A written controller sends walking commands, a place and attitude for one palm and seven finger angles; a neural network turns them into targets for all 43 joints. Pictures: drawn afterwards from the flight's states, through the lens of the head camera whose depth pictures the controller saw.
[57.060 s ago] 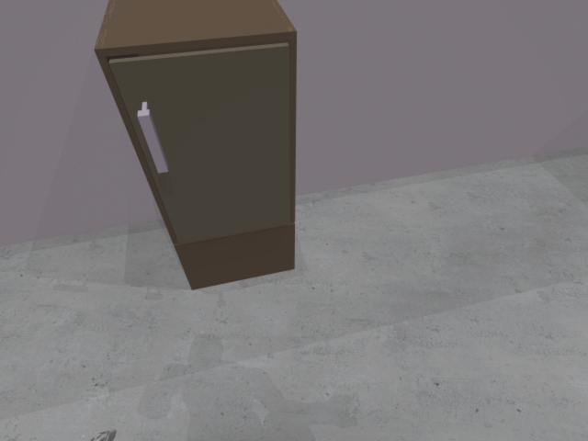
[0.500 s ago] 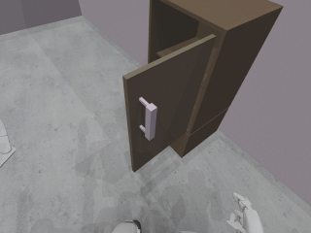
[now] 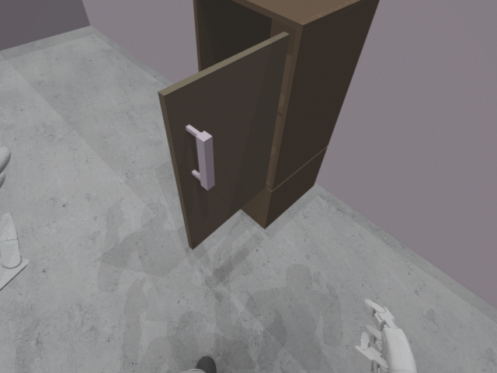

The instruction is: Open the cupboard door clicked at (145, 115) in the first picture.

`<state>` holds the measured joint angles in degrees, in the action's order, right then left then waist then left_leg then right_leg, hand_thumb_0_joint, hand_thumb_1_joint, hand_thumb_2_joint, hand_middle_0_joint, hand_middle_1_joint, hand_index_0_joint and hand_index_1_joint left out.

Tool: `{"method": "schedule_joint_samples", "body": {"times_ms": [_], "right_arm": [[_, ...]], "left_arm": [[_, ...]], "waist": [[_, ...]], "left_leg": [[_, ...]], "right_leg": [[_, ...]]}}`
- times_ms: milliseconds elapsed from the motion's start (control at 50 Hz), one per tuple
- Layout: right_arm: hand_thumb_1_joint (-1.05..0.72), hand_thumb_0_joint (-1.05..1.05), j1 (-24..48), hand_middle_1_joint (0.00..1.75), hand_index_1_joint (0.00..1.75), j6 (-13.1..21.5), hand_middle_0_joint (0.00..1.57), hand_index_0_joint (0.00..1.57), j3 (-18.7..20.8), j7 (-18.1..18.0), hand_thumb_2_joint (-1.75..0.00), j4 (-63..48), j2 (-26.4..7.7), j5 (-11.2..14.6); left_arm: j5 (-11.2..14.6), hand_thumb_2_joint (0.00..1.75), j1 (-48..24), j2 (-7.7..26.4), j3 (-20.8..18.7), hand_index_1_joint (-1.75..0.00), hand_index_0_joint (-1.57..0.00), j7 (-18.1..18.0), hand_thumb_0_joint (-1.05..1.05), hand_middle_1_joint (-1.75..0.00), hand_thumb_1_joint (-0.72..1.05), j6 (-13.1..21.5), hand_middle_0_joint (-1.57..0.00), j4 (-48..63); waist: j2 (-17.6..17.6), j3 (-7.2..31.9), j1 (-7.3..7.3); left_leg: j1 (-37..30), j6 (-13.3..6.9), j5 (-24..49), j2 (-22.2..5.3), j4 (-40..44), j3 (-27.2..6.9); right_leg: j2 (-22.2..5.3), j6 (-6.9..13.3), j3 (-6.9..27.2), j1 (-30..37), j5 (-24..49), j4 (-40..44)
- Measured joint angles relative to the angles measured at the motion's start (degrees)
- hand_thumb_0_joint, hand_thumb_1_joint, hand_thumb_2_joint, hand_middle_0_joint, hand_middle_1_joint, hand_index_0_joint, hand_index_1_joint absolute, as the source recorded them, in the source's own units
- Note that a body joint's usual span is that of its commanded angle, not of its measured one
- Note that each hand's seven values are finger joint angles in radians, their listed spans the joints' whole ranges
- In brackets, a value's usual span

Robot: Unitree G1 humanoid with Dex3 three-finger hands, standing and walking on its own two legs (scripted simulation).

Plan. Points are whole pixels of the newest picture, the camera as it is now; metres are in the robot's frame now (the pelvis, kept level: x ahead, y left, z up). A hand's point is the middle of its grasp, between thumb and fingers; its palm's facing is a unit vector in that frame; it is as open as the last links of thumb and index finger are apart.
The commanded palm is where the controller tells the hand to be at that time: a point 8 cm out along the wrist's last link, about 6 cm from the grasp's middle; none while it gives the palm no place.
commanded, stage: stop stepping back and stand still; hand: left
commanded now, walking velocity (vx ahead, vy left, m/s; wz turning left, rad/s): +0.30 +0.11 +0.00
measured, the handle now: (199, 158) +0.55 +0.12 -0.02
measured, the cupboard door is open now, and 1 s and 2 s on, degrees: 92 92 92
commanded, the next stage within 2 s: let the arm hang, fingers relaxed in 1.04 s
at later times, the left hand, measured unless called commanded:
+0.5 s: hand out of the picture +0.14 +0.27 +0.17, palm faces +0.42 -0.76 -0.49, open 7.4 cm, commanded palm +0.08 +0.31 +0.18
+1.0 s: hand out of the picture +0.12 +0.30 +0.16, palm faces +0.42 -0.77 -0.47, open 7.4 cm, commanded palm +0.06 +0.33 +0.18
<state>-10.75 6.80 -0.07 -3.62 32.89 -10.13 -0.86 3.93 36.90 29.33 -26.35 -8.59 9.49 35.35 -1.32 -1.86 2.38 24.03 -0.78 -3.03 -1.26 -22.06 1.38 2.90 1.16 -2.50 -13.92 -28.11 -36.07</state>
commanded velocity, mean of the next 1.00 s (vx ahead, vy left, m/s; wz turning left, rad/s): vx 0.05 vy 0.02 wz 0.00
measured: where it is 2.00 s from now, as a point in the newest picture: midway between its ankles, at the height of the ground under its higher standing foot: outside the picture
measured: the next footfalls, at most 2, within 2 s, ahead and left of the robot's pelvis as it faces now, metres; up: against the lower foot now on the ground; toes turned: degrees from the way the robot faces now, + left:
right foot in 0.02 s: +0.00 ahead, -0.09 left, +0.00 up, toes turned -2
left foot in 0.28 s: -0.02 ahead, +0.15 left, +0.00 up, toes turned +5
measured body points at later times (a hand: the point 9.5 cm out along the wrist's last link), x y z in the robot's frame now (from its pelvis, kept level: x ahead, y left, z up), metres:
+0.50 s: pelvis -0.06 +0.01 +0.00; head -0.06 +0.00 +0.45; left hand +0.11 +0.30 +0.20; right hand +0.10 -0.23 -0.09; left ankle -0.06 +0.14 -0.74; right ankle -0.04 -0.09 -0.74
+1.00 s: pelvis -0.08 +0.03 +0.01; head -0.06 +0.03 +0.46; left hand +0.09 +0.33 +0.18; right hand +0.09 -0.20 -0.08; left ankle -0.06 +0.14 -0.74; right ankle -0.04 -0.09 -0.74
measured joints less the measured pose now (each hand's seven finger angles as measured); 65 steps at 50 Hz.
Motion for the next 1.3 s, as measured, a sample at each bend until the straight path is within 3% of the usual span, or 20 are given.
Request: {"method": "schedule_joint_samples", "body": {"times_ms": [20, 60, 100, 140, 220, 280, 320, 380, 480, 720, 1140, 1180, 1240, 1300], "right_arm": [[-0.90, 0.01, -0.7, 0.30, 0.30, -0.3, 0.20, 0.20, 0.0, -0.1, -0.90, -0.2, 0.0, 0.0], [-0.90, 0.01, -0.8, 0.30, 0.30, -1.1, 0.20, 0.20, 0.4, -0.3, -0.90, 1.6, -1.2, -0.3], [-0.90, 0.01, -1.9, 0.30, 0.30, -1.9, 0.20, 0.20, 0.7, -0.5, -0.90, 4.6, -2.1, -0.2], [-0.90, 0.01, -4.0, 0.30, 0.30, -2.0, 0.20, 0.20, 0.9, -1.0, -0.90, 6.6, -2.6, 0.2], [-0.91, 0.01, -7.2, 0.30, 0.30, -0.3, 0.20, 0.20, 1.2, -2.2, -0.90, 8.0, -3.8, 0.5], [-0.91, 0.01, -7.6, 0.30, 0.30, 0.7, 0.20, 0.20, 1.8, -2.3, -0.90, 7.3, -5.1, 0.6], [-0.91, 0.01, -5.9, 0.30, 0.30, 0.6, 0.20, 0.20, 2.0, -2.1, -0.90, 7.4, -4.4, 0.8], [-0.91, 0.01, -4.0, 0.30, 0.30, 0.8, 0.20, 0.20, 1.4, -1.5, -0.90, 5.7, -3.3, 1.0], [-0.91, 0.01, -2.4, 0.30, 0.30, 1.3, 0.20, 0.20, 0.3, -0.7, -0.90, 3.9, -1.7, 1.0], [-0.90, 0.01, -1.5, 0.30, 0.30, 0.8, 0.20, 0.20, -0.8, -0.6, -0.90, 3.6, -0.9, 0.7], [-0.90, 0.01, -1.6, 0.30, 0.30, 0.4, 0.20, 0.20, 0.0, -1.1, -0.90, 3.2, -1.8, 0.8], [-0.90, 0.01, -0.9, 0.30, 0.30, 2.3, 0.20, 0.20, 0.8, 1.2, -0.90, 6.6, -3.2, 1.0], [-0.90, 0.01, 2.0, 0.30, 0.30, -1.7, 0.20, 0.20, 0.8, 3.5, -0.90, 11.8, -6.2, 0.4], [-0.91, 0.01, 3.9, 0.30, 0.30, -5.0, 0.20, 0.20, 0.6, 4.0, -0.90, 15.0, -6.7, -0.2]], "left_arm": [[-0.1, 0.90, 1.0, 0.6, -0.6, -0.30, -0.21, -0.2, 0.02, -0.30, 0.89, 0.0, -0.22, 0.3], [-0.4, 0.90, 0.8, -0.7, -0.2, -0.30, -0.21, -0.1, 0.02, -0.30, 0.89, 0.4, -0.22, -0.2], [-0.8, 0.90, -0.3, -2.8, 0.9, -0.30, -0.22, -0.1, 0.01, -0.30, 0.88, 0.9, -0.22, -2.4], [-1.3, 0.90, -2.2, -4.9, 1.8, -0.30, -0.22, -0.4, 0.01, -0.30, 0.88, 1.2, -0.22, -5.8], [-2.3, 0.90, -6.8, -8.0, 3.4, -0.30, -0.21, -0.9, 0.01, -0.30, 0.88, 1.3, -0.22, -11.6], [-2.5, 0.90, -8.0, -9.0, 4.4, -0.30, -0.21, -1.0, 0.01, -0.30, 0.89, 1.3, -0.21, -11.5], [-2.5, 0.90, -7.9, -8.4, 4.1, -0.30, -0.21, -0.8, 0.02, -0.30, 0.89, 1.6, -0.21, -10.7], [-2.4, 0.90, -5.4, -6.7, 2.8, -0.30, -0.21, -0.5, 0.02, -0.30, 0.89, 2.1, -0.21, -9.0], [-2.0, 0.90, -4.2, -5.2, 2.3, -0.30, -0.21, -0.1, 0.02, -0.30, 0.89, 3.1, -0.22, -8.4], [-2.1, 0.90, -6.3, -7.8, 3.6, -0.30, -0.21, 0.0, 0.02, -0.30, 0.89, 1.5, -0.21, -10.0], [-2.0, 0.90, -5.0, -6.9, 3.7, -0.30, -0.21, -0.1, 0.02, -0.30, 0.89, 1.4, -0.21, -9.3], [-3.3, 0.90, -9.3, -6.2, 7.6, -0.30, -0.21, 2.0, 0.01, -0.30, 0.89, 2.3, -0.21, -17.8], [-4.9, 0.90, -18.6, -7.6, 15.3, -0.30, -0.20, 6.1, 0.00, -0.30, 0.90, -4.4, -0.20, -39.4], [-5.7, 0.90, -23.5, -10.9, 20.7, -0.30, -0.20, 7.9, 0.01, -0.30, 0.90, -9.8, -0.20, -59.9]], "waist": [[-0.9, 0.7, -0.17], [-0.2, 0.6, -1.79], [0.1, 1.7, -3.09], [-0.1, 3.5, -3.52], [0.1, 5.4, -2.92], [2.0, 5.1, -1.74], [1.0, 3.3, -1.34], [0.6, 2.0, -1.01], [1.4, 1.4, -1.21], [1.5, 0.2, -3.11], [1.8, -0.7, -2.41], [3.1, 0.5, -2.68], [5.1, 1.6, -2.86], [5.2, 1.0, -1.89]], "left_leg": [[1.8, 0.6, -3.4, 0.8, -2.0, 0.4], [5.9, 1.9, -10.4, 1.2, -13.5, -1.2], [7.3, 2.4, -12.7, 1.8, -24.6, -1.8], [5.2, 2.1, -12.9, 1.6, -27.2, -0.9], [-4.6, 0.2, -15.2, 0.2, -16.0, 0.9], [-11.8, -0.8, -14.0, -1.4, -6.0, 0.3], [-12.3, 1.7, -13.5, -0.9, -5.9, 0.6], [-12.4, 2.8, -13.1, -1.1, -6.8, 1.7], [-11.3, 2.4, -13.2, -1.8, -8.2, 1.9], [-11.3, 1.1, -10.0, -0.9, -4.8, 2.4], [-10.7, 0.4, -8.1, -0.3, -2.7, 2.0], [-8.3, 0.3, -8.6, 0.0, -4.7, 1.2], [-5.6, -0.2, -9.5, 1.1, -7.7, 0.6], [-5.0, -0.2, -10.3, 1.3, -9.3, 0.9]], "right_leg": [[-0.9, 1.0, 0.3, 2.1, 0.2, 5.5], [-0.8, 2.4, 0.4, 0.8, 9.6, 6.8], [-1.2, 2.5, 0.8, 0.5, 11.5, 6.7], [-2.0, 2.1, 1.0, 1.0, 12.0, 8.0], [-3.3, 1.7, -0.2, 1.1, 11.9, 8.0], [-2.7, 1.4, -2.0, -0.2, 10.6, 5.4], [-3.4, 1.1, -1.7, -0.3, 10.3, 4.0], [-3.3, 0.8, -0.6, -0.3, 10.9, 3.7], [-2.6, 0.6, -0.4, -0.5, 12.3, 4.7], [-3.3, -0.8, 0.1, 0.2, 16.6, 9.8], [-3.7, -1.4, -0.3, 0.8, 19.4, 13.9], [-4.2, -1.4, -1.2, -1.2, 18.5, 11.8], [-5.4, -1.3, -1.7, -4.4, 16.3, 7.0], [-5.8, -1.5, -1.3, -5.7, 15.0, 4.2]]}}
